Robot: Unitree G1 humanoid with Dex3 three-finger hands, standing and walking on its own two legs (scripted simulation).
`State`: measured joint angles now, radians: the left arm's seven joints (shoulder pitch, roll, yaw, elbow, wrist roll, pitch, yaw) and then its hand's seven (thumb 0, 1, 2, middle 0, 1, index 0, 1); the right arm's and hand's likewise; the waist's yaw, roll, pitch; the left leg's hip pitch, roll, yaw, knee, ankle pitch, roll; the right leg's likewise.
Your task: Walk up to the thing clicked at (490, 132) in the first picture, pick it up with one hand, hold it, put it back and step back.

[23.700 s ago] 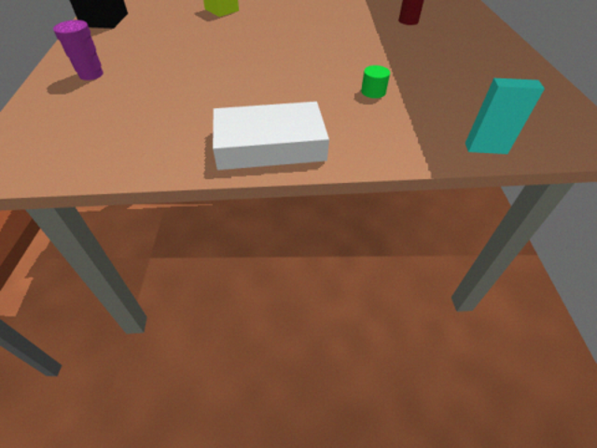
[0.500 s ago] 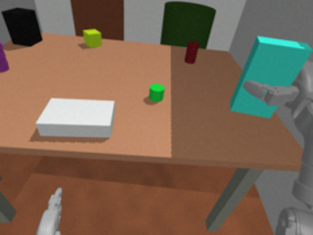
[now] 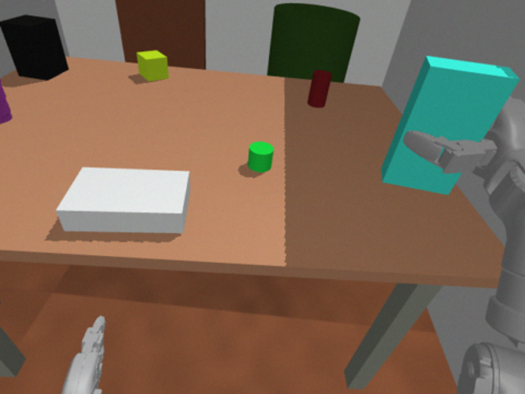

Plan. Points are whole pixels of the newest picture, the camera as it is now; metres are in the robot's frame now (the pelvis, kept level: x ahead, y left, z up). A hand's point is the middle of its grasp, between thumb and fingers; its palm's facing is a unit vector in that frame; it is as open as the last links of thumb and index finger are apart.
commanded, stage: hold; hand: right
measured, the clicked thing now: (438, 131) +0.32 -0.17 +0.31
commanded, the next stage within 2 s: crouch in 0.82 s
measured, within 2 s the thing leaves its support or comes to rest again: neither
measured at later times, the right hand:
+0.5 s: hand (436, 129) +0.32 -0.17 +0.31, palm faces +0.06 +1.00 -0.02, open 8.1 cm
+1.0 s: hand (437, 125) +0.33 -0.17 +0.32, palm faces +0.07 +1.00 -0.02, open 8.1 cm
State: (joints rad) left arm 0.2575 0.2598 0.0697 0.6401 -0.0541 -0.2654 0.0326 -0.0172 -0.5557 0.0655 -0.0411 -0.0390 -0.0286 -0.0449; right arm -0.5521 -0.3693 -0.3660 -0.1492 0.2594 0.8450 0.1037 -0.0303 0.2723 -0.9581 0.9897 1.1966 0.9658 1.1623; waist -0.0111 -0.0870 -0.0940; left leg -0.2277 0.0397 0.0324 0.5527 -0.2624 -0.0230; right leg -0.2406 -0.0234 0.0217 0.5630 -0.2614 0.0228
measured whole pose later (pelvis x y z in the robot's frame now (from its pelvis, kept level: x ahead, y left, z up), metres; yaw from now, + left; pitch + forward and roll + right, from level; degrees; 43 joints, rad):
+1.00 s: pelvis +0.00 +0.00 +0.00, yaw +0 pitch -4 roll +0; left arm 0.25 0.27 0.06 0.64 -0.05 -0.26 0.03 -0.02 -0.55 0.06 -0.04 -0.04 -0.03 -0.04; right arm -0.58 -0.37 -0.37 -0.14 0.27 0.88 0.10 -0.03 0.30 -0.99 0.99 1.22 0.97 1.18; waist -0.01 -0.09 -0.09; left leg -0.23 0.04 0.03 0.55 -0.26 -0.02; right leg -0.24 -0.02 0.02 0.56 -0.26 0.02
